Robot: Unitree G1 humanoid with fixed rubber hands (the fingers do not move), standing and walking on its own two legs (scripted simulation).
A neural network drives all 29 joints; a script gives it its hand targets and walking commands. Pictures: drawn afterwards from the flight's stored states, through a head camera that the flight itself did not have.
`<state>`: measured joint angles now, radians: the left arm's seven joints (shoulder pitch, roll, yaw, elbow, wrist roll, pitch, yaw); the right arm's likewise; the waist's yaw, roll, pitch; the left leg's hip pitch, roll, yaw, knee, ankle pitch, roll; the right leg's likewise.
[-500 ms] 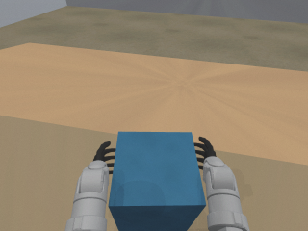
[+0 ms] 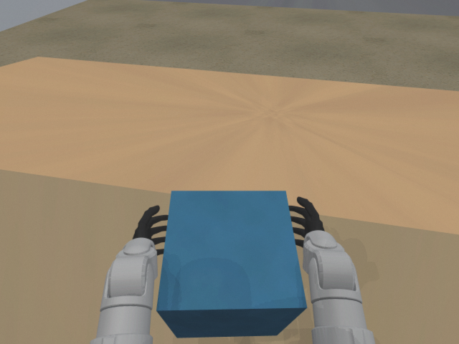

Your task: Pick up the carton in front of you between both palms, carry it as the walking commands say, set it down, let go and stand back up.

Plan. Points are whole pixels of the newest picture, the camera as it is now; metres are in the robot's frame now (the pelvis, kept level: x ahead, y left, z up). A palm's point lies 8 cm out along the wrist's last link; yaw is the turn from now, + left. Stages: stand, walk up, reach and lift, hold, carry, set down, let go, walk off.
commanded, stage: carry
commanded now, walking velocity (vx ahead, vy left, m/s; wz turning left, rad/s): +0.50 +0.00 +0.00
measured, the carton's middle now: (228, 268) +0.29 +0.01 -0.02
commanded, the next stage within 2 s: none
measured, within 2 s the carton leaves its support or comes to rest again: neither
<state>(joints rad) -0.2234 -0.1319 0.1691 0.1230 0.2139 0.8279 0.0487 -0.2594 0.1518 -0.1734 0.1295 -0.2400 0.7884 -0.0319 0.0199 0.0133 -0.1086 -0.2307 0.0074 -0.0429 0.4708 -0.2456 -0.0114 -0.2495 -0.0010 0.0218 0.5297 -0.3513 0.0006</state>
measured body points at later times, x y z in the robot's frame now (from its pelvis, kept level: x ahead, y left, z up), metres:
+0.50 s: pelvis +0.21 +0.00 +0.01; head +0.21 -0.01 +0.46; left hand +0.49 +0.14 +0.08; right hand +0.49 -0.16 +0.09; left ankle +0.11 +0.10 -0.74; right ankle +0.27 -0.12 -0.70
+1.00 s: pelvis +0.53 -0.04 +0.00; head +0.54 -0.05 +0.45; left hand +0.80 +0.13 +0.08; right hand +0.83 -0.17 +0.09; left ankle +0.66 +0.09 -0.71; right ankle +0.39 -0.12 -0.74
